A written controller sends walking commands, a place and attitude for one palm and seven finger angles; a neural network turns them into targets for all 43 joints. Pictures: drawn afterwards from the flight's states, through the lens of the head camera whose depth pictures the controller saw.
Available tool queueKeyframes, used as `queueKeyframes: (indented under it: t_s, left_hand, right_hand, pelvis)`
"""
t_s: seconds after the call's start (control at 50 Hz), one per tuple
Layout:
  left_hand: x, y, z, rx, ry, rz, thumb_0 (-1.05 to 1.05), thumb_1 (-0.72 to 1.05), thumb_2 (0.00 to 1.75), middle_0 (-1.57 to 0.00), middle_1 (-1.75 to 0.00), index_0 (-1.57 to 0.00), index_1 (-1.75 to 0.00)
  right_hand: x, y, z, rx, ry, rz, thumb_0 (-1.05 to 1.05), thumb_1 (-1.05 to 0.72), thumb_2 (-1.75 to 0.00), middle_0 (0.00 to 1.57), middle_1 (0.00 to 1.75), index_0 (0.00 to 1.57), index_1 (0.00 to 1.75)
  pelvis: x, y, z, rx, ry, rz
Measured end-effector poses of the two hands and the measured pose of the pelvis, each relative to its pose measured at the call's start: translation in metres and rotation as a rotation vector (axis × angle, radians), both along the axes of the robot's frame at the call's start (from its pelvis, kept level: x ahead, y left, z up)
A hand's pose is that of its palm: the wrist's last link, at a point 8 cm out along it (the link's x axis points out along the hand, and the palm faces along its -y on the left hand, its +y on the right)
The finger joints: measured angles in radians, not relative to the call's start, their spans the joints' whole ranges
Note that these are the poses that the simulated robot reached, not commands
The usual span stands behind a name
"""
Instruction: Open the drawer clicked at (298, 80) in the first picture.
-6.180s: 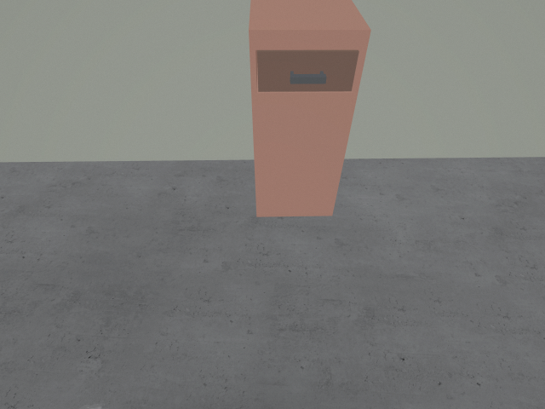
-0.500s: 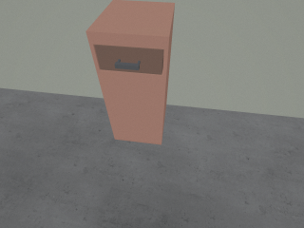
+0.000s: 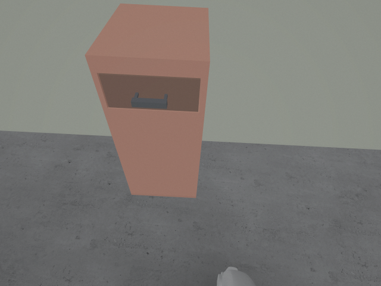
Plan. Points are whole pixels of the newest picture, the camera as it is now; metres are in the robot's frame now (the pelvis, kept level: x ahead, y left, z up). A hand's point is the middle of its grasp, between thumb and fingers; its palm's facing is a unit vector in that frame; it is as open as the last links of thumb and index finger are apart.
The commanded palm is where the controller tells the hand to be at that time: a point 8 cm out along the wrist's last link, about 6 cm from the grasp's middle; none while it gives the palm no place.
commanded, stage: take the last steps up to it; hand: left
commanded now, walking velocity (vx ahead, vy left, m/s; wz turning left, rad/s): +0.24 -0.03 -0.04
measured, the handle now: (150, 99) +0.69 +0.15 -0.03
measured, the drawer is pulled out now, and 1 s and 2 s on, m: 0.00 0.00 0.00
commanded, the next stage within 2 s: come to a stop and stand still in 0.18 s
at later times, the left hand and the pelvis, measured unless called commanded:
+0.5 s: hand (129, 274) +0.19 +0.15 -0.18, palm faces +0.05 -0.98 -0.21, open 7.3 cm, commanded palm none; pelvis +0.17 -0.02 +0.00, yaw -1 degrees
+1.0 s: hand (142, 277) +0.18 +0.12 -0.18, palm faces +0.00 -0.96 -0.26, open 7.4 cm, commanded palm none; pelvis +0.13 -0.07 -0.02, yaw -1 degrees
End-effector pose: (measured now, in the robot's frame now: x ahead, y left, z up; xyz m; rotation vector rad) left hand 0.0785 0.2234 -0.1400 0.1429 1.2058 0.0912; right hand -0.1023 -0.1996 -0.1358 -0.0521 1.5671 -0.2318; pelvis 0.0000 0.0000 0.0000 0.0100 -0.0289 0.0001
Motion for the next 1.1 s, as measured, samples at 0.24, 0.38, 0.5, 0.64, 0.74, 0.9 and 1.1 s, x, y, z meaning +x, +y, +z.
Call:
queueKeyframes:
  t_s: [0.24,0.38,0.5,0.64,0.74,0.9,1.1]
  left_hand:
    - [0.128,-0.044,0.001,0.028,-0.107,-0.024,0.0,0.91,0.9,-0.2,-0.3,-0.2,-0.3]
    - [0.111,-0.028,0.011,0.086,0.027,0.041,-0.02,0.95,0.9,-0.2,-0.3,-0.2,-0.3]
    - [0.1,-0.022,-0.004,0.052,0.134,0.078,0.0,0.92,0.9,-0.2,-0.3,-0.2,-0.3]
    - [0.099,-0.013,-0.014,0.042,0.185,0.098,0.0,0.91,0.9,-0.2,-0.3,-0.2,-0.3]
    - [0.101,-0.012,-0.005,0.076,0.16,0.084,0.01,0.91,0.9,-0.2,-0.3,-0.2,-0.3]
    - [0.095,-0.036,-0.001,0.146,0.077,0.01,0.01,0.9,0.9,-0.2,-0.3,-0.2,-0.3]
    - [0.093,-0.067,-0.011,0.051,-0.017,0.018,0.01,0.9,0.9,-0.2,-0.3,-0.2,-0.3]
  right_hand:
    - [0.095,-0.032,-0.021,0.05,0.065,-0.032,0.01,-0.9,-0.89,0.2,0.3,0.2,0.3]
    - [0.245,-0.058,-0.014,-0.003,-0.213,0.07,0.0,-0.91,-0.9,0.19,0.3,0.2,0.3]
    - [0.324,-0.063,-0.008,-0.064,-0.315,0.123,0.01,-0.94,-0.9,0.19,0.3,0.2,0.3]
    - [0.36,-0.049,-0.001,-0.073,-0.367,0.167,0.0,-0.92,-0.9,0.19,0.3,0.2,0.3]
    - [0.359,-0.052,-0.003,-0.044,-0.386,0.158,0.0,-0.91,-0.9,0.2,0.3,0.2,0.3]
    - [0.324,-0.09,-0.025,-0.014,-0.415,0.108,0.0,-0.9,-0.89,0.2,0.3,0.2,0.3]
    - [0.247,-0.107,-0.014,-0.066,-0.326,0.101,0.0,-0.91,-0.9,0.19,0.3,0.2,0.3]
  pelvis:
    - [0.101,-0.038,-0.014,-0.014,-0.004,0.002]
    - [0.14,-0.039,0.002,-0.015,0.02,0.001]
    - [0.166,-0.025,-0.003,-0.029,0.0,-0.014]
    - [0.17,-0.019,-0.006,-0.01,0.0,-0.027]
    - [0.158,-0.029,-0.005,-0.006,0.013,-0.037]
    - [0.134,-0.058,-0.019,-0.004,-0.001,-0.037]
    - [0.117,-0.07,-0.018,-0.025,-0.021,-0.007]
